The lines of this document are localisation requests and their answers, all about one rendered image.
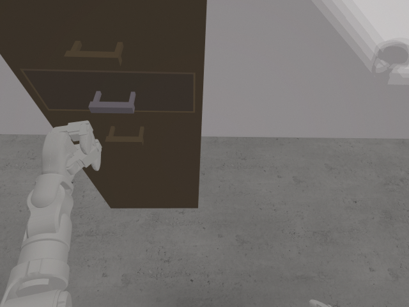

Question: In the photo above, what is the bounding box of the drawer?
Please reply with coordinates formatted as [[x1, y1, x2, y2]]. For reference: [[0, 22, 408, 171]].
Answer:
[[23, 69, 194, 111]]

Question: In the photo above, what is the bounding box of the cabinet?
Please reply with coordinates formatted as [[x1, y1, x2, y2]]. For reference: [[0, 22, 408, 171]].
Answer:
[[0, 0, 207, 209]]

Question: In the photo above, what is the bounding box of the left robot upper arm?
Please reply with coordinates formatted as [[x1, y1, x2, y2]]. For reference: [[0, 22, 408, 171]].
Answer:
[[3, 289, 72, 307]]

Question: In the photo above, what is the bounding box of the handle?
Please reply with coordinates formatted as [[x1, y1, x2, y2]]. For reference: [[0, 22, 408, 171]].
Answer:
[[89, 91, 135, 114], [105, 136, 144, 146], [64, 51, 122, 67]]

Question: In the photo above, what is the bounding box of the robot left hand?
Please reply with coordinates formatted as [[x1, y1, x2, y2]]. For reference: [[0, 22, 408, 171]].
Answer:
[[41, 120, 102, 181]]

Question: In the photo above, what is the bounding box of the robot left forearm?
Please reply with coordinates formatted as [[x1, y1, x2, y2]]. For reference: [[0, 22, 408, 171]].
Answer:
[[0, 173, 73, 307]]

